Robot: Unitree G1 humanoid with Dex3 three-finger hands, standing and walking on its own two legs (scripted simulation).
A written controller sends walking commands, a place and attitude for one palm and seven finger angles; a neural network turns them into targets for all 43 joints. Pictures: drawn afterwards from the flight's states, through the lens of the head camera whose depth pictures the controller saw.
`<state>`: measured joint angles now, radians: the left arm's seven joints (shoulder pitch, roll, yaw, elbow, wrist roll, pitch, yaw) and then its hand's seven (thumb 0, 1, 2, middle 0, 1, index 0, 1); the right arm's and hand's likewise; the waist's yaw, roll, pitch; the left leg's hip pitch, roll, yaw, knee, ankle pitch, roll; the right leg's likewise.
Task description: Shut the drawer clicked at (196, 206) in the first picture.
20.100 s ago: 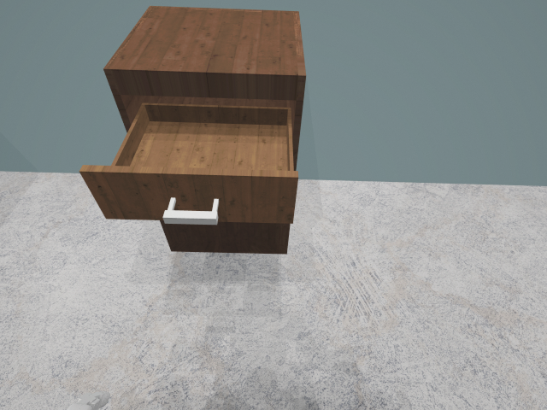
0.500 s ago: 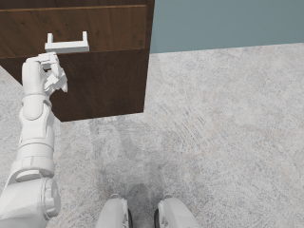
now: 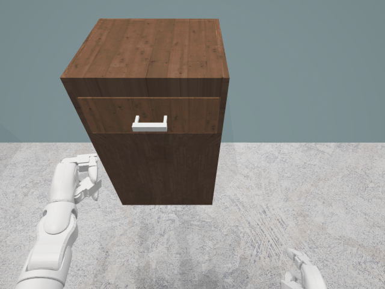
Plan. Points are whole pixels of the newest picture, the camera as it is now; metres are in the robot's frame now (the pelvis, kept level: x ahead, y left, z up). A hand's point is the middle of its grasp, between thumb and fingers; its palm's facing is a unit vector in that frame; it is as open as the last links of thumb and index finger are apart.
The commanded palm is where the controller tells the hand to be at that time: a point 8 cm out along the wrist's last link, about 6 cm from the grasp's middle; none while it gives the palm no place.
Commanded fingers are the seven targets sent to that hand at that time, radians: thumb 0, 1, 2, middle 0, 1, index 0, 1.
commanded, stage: draw the hand back to the body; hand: left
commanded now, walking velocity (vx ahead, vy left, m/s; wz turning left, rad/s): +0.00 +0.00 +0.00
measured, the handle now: (150, 122) +0.64 +0.18 -0.08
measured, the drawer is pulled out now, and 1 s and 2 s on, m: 0.00 0.00 0.00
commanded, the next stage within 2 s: step back with the hand held close in 0.66 s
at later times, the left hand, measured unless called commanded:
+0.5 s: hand (16, 217) +0.18 +0.24 +0.19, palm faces +0.38 -0.84 -0.39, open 3.3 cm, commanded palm +0.13 +0.28 +0.20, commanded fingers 0.00 0.90 0.90 -1.40 -1.60 -1.40 -1.60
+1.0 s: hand (24, 210) +0.19 +0.24 +0.18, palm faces +0.33 -0.82 -0.46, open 3.2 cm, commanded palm +0.13 +0.28 +0.20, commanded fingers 0.00 0.90 0.90 -1.40 -1.60 -1.40 -1.60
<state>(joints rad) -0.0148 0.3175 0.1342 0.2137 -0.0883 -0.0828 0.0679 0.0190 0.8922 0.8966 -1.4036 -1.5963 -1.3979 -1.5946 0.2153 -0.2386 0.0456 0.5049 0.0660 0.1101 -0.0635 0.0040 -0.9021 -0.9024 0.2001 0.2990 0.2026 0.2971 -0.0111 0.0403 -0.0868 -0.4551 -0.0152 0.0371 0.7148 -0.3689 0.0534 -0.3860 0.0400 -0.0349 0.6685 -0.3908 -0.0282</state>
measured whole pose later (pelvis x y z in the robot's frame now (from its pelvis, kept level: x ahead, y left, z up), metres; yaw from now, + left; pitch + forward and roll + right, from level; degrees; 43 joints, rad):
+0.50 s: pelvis +0.00 +0.00 +0.02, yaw +0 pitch -3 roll -1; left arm 0.53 0.36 0.28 -0.49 -0.09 -0.07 0.09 0.02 0.89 0.90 -1.41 -1.60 -1.40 -1.59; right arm 0.19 -0.24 0.05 0.58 0.02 -0.05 -0.05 0.01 -0.90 -0.90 0.20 0.30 0.20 0.30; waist 0.07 0.07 -0.01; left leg -0.14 -0.03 0.03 0.45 -0.26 0.06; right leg -0.06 0.03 -0.03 0.39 -0.28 -0.02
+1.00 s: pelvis -0.01 +0.00 +0.03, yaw -1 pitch +0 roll -1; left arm 0.56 0.36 0.35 -0.46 -0.07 -0.17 0.09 0.01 0.89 0.90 -1.41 -1.60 -1.40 -1.59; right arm 0.16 -0.25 0.01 0.57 0.01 0.00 -0.05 0.01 -0.90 -0.90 0.20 0.30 0.21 0.30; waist 0.00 0.07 0.02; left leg -0.20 -0.02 0.05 0.43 -0.23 0.06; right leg -0.13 0.04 -0.01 0.37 -0.24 -0.02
